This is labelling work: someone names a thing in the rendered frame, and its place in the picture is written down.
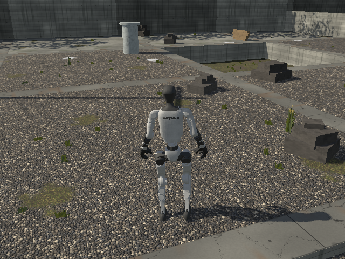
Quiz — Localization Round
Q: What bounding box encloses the right robot hand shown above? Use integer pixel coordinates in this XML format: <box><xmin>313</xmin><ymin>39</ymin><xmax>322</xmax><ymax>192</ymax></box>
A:
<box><xmin>195</xmin><ymin>146</ymin><xmax>208</xmax><ymax>159</ymax></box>

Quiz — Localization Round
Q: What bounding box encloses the robot left forearm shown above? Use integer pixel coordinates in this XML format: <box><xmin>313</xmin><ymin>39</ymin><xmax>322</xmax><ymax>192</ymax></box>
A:
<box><xmin>141</xmin><ymin>131</ymin><xmax>151</xmax><ymax>150</ymax></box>

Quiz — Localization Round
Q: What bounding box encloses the robot head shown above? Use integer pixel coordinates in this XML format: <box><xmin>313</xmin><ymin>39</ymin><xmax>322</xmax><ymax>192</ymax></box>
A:
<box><xmin>161</xmin><ymin>85</ymin><xmax>179</xmax><ymax>111</ymax></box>

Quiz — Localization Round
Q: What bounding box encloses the right robot upper arm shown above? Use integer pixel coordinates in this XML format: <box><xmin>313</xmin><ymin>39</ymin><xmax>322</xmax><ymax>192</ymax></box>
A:
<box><xmin>181</xmin><ymin>108</ymin><xmax>198</xmax><ymax>137</ymax></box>

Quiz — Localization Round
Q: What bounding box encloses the robot right forearm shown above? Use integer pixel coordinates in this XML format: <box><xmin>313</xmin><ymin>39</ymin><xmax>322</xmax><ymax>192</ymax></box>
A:
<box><xmin>194</xmin><ymin>129</ymin><xmax>205</xmax><ymax>148</ymax></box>

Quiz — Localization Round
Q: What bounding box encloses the humanoid robot torso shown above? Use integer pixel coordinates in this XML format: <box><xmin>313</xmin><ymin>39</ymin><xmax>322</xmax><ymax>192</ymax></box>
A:
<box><xmin>158</xmin><ymin>106</ymin><xmax>183</xmax><ymax>162</ymax></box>

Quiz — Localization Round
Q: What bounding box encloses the left robot upper arm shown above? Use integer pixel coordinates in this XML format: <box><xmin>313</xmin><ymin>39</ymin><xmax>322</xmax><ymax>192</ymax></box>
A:
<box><xmin>146</xmin><ymin>110</ymin><xmax>159</xmax><ymax>139</ymax></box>

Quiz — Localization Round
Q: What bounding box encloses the left robot hand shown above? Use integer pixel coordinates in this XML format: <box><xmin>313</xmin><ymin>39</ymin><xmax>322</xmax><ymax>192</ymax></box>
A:
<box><xmin>140</xmin><ymin>148</ymin><xmax>152</xmax><ymax>159</ymax></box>

